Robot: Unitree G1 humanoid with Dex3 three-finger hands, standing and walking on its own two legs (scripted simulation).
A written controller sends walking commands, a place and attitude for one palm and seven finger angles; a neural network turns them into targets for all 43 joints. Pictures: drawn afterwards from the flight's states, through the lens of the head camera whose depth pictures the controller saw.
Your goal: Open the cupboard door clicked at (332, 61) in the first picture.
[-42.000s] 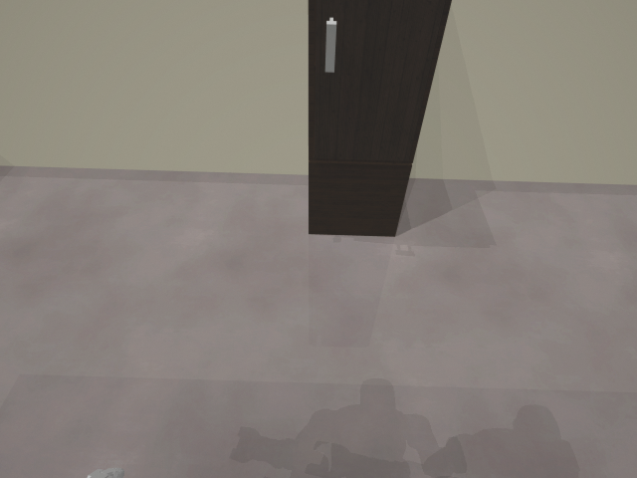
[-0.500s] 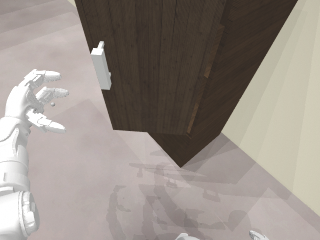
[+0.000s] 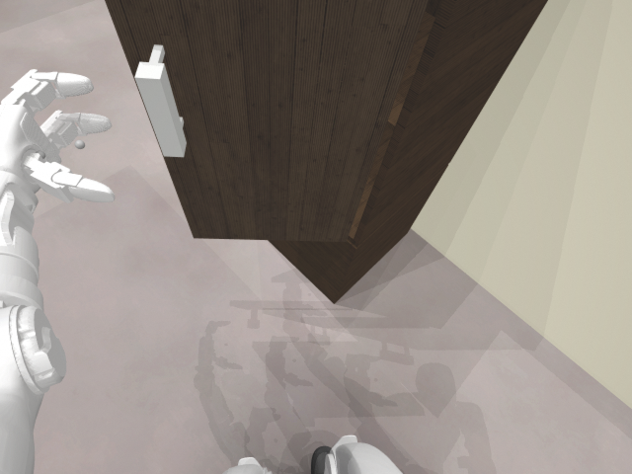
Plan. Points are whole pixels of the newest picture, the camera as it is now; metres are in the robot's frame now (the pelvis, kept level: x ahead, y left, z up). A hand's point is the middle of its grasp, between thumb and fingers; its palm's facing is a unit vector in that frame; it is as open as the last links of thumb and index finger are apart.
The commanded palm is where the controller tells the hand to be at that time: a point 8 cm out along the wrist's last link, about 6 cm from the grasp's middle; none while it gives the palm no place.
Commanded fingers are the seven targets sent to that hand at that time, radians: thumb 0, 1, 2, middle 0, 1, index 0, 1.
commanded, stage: move the hooked fingers beside the handle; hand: left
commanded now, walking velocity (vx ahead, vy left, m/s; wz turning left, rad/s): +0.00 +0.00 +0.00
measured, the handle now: (166, 102) +0.56 +0.16 +0.10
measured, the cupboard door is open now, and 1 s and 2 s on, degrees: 46 46 46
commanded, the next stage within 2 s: slide the fingers in behind the handle in 1.32 s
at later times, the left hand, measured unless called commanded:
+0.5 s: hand (110, 119) +0.53 +0.22 +0.10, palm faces -0.05 -1.00 +0.02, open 14.0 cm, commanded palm +0.51 +0.27 +0.10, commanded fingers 0.00 -0.50 0.30 -0.30 -1.20 -0.30 -1.20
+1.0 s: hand (104, 132) +0.50 +0.22 +0.10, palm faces -0.05 -1.00 +0.02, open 14.0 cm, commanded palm +0.49 +0.27 +0.10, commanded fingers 0.00 -0.50 0.30 -0.30 -1.20 -0.30 -1.20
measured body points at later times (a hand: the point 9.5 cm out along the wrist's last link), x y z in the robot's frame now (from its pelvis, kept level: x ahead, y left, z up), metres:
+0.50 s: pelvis +0.02 +0.02 +0.00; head +0.14 +0.04 +0.43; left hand +0.53 +0.28 +0.10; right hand -0.03 -0.24 -0.10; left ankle -0.03 +0.06 -0.70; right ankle +0.03 -0.10 -0.70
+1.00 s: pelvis +0.01 +0.01 +0.00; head +0.11 +0.03 +0.43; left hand +0.50 +0.28 +0.11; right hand +0.03 -0.27 -0.11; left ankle -0.03 +0.06 -0.70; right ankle +0.03 -0.10 -0.70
